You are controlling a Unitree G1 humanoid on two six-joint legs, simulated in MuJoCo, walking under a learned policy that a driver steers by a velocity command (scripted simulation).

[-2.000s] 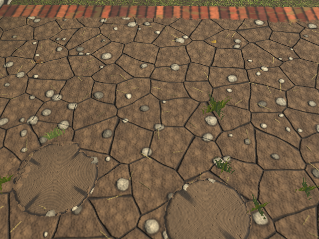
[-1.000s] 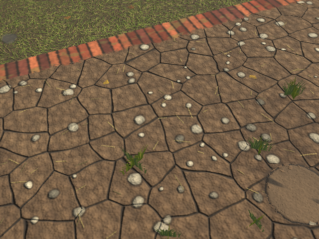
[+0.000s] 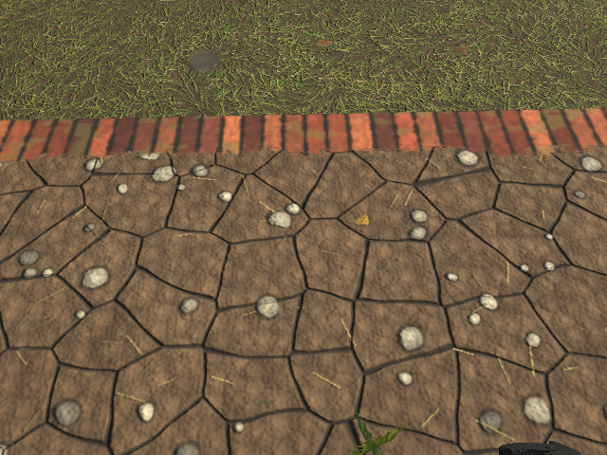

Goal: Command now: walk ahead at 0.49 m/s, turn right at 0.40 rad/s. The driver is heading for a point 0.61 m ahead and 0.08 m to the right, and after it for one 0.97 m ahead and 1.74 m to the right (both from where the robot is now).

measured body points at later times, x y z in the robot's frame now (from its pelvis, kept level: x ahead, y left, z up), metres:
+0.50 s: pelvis +0.25 +0.00 +0.00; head +0.29 -0.01 +0.44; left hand +0.51 +0.17 -0.11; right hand +0.15 -0.25 -0.14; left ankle +0.17 +0.12 -0.74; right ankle +0.36 -0.15 -0.70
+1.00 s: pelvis +0.49 -0.13 +0.00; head +0.51 -0.16 +0.45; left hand +0.56 +0.12 -0.13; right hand +0.54 -0.42 -0.12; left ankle +0.70 -0.06 -0.69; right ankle +0.39 -0.14 -0.74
